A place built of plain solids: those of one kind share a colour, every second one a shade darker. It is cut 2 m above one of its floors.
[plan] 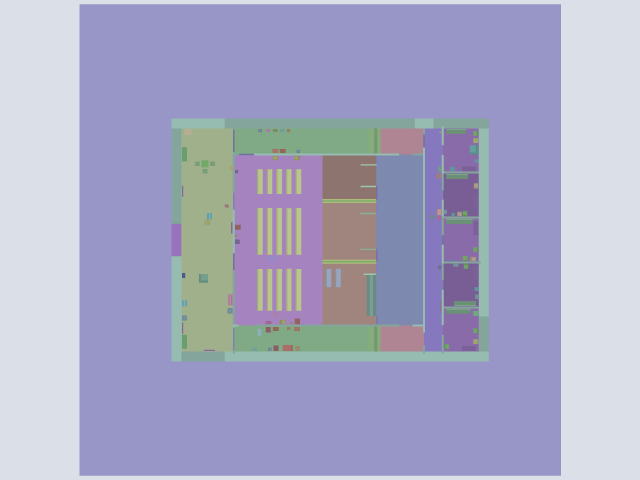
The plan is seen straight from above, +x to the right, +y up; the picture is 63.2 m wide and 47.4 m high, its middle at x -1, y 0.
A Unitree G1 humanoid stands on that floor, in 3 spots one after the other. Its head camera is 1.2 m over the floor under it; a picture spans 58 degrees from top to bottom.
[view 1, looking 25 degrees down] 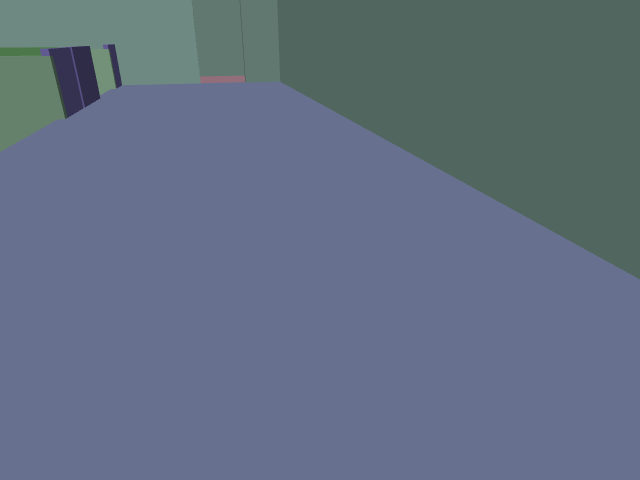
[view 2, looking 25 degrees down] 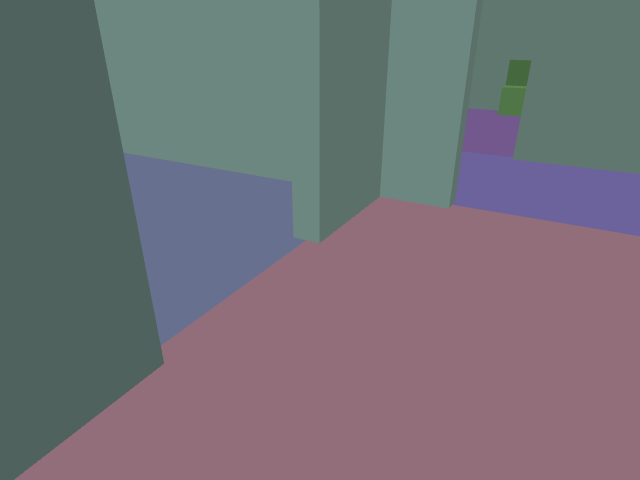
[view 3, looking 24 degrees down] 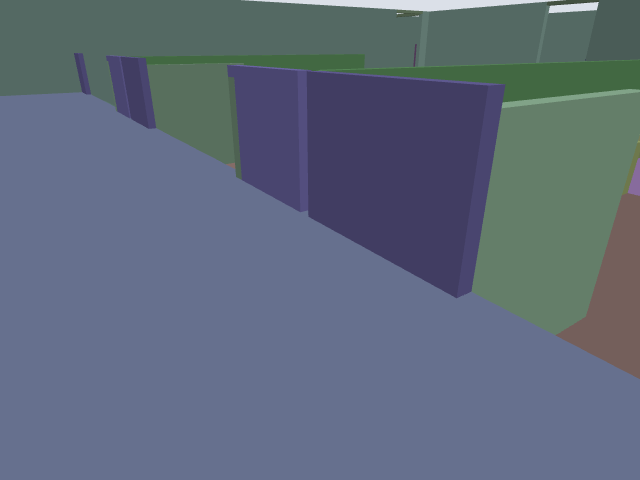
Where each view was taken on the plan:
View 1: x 6.96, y -5.47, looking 76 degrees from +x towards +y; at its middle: floor_stage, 2.84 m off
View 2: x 5.92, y -9.78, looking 29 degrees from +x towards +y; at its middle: wall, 2.79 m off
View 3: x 6.37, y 6.56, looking -124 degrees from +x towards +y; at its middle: floor_stage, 2.95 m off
